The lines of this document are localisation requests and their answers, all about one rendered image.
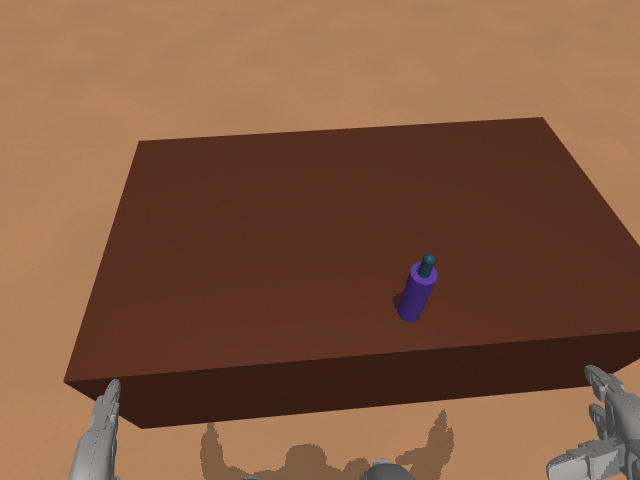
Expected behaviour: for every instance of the left robot hand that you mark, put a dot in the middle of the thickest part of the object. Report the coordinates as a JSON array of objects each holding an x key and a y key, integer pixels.
[{"x": 94, "y": 457}]

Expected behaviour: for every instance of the right robot hand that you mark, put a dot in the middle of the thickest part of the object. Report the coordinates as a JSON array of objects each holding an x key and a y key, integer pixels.
[{"x": 618, "y": 425}]

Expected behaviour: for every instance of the right robot arm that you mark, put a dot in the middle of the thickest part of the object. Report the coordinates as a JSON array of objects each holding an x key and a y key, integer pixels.
[{"x": 632, "y": 461}]

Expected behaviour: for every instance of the bottle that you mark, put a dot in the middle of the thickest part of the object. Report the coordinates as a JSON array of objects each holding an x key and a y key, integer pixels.
[{"x": 419, "y": 285}]

